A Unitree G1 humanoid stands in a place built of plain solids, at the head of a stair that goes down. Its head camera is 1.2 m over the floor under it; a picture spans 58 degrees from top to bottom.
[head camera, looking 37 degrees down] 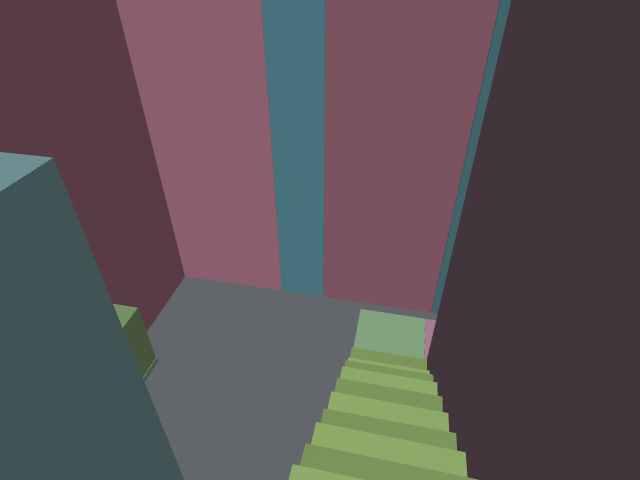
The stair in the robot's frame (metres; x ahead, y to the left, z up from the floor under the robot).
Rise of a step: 0.19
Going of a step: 0.22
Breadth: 0.80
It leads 12 degrees to the right of straight ahead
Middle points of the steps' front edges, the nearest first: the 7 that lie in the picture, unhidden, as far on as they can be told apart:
0.85 -0.33 -0.57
1.05 -0.37 -0.75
1.25 -0.41 -0.94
1.47 -0.46 -1.13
1.70 -0.51 -1.32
1.94 -0.56 -1.51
2.14 -0.60 -1.70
